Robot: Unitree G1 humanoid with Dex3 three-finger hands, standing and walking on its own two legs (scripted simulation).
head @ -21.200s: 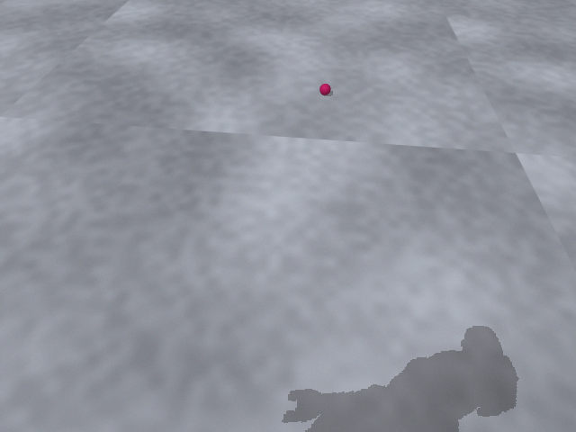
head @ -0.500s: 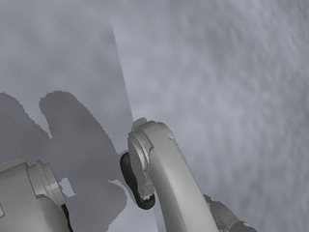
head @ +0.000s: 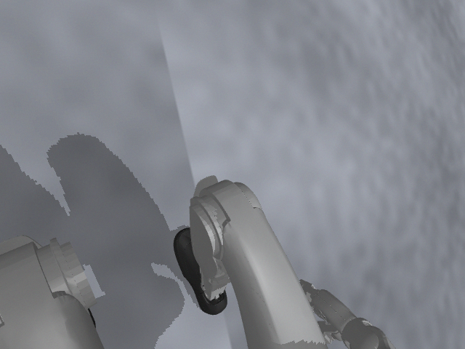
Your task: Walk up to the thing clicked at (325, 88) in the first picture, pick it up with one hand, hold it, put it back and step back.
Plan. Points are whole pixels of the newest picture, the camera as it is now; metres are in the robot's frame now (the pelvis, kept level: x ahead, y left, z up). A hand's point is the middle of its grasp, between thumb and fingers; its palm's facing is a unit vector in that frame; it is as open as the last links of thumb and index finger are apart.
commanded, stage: rest palm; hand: left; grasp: from above
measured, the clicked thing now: out of the picture +0.46 +0.36 -0.27
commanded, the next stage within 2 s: close in 0.48 s
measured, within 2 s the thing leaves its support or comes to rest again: neither
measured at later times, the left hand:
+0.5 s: hand out of the picture +0.45 +0.35 -0.25, palm faces -0.44 -0.16 -0.88, open 13.9 cm
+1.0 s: hand out of the picture +0.45 +0.36 -0.25, palm faces -0.44 -0.15 -0.89, open 13.0 cm
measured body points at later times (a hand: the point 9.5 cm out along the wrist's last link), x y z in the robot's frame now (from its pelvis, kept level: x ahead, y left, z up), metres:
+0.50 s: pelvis +0.00 +0.00 +0.00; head +0.28 +0.14 +0.32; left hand +0.47 +0.36 -0.20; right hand +0.06 -0.25 -0.05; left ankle +0.06 +0.13 -0.28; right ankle +0.11 -0.12 -0.27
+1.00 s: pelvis +0.00 +0.00 +0.00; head +0.28 +0.14 +0.32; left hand +0.47 +0.36 -0.20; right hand +0.07 -0.25 -0.05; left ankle +0.06 +0.13 -0.28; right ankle +0.11 -0.12 -0.27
